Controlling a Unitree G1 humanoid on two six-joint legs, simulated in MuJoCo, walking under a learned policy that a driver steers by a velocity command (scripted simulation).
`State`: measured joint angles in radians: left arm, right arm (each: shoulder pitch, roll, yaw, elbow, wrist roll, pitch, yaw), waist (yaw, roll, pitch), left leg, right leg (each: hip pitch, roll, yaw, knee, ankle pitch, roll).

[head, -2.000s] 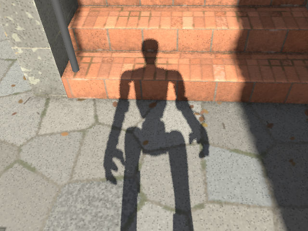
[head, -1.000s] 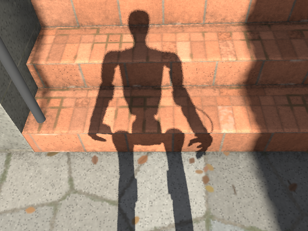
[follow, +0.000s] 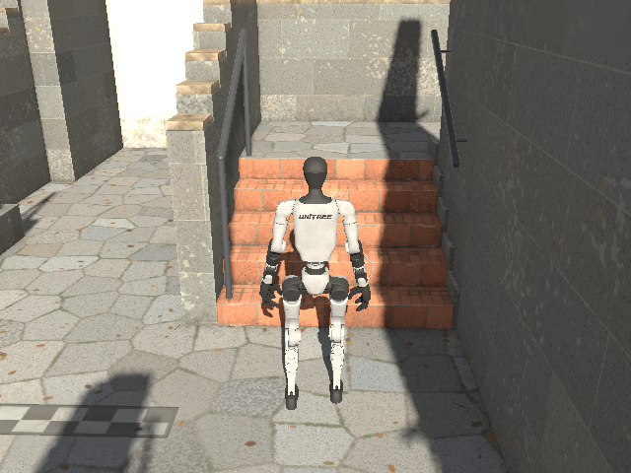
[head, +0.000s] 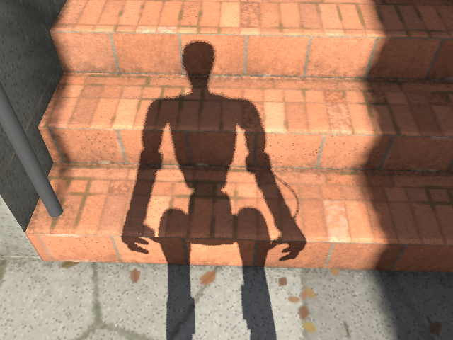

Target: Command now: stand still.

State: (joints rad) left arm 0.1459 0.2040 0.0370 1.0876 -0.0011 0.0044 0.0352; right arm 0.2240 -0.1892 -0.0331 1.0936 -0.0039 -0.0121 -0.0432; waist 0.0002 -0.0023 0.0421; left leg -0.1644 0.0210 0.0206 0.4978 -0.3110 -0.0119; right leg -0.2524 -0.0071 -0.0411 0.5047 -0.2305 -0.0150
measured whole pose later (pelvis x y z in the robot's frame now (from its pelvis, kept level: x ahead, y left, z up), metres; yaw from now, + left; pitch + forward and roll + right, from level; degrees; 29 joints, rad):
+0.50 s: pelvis +0.10 +0.02 +0.01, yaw +1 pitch +2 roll -1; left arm 0.11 0.25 0.06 1.00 -0.03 -0.10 -0.02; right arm 0.49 -0.18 -0.04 1.10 0.00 -0.10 -0.01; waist -0.05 -0.02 -0.02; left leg -0.01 0.00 0.03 0.30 -0.33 0.03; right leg -0.62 -0.06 -0.04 1.03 -0.25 -0.05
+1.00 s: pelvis +0.36 -0.03 +0.01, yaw +1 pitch +1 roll -2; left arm 0.28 0.25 0.05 1.04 0.00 -0.10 -0.01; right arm 0.11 -0.27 -0.06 0.90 0.00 -0.09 -0.03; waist 0.05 0.04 0.00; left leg -0.70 0.15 -0.03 0.99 -0.13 0.02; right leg -0.14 0.07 -0.07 0.25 -0.14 -0.08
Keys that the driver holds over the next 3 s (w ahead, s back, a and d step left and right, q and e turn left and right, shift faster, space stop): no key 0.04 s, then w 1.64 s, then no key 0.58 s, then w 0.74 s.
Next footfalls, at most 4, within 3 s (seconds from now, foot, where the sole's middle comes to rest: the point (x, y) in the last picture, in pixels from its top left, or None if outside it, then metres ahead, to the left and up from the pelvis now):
0.72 right None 0.40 -0.12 -0.77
1.22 left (200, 304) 0.61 0.11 -0.77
1.66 right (264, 206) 0.86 -0.09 -0.61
2.14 left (182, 132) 1.03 0.17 -0.45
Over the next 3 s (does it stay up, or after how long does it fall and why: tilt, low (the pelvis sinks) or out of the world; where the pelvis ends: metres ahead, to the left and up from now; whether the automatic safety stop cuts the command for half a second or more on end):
stays up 1.13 -0.01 0.33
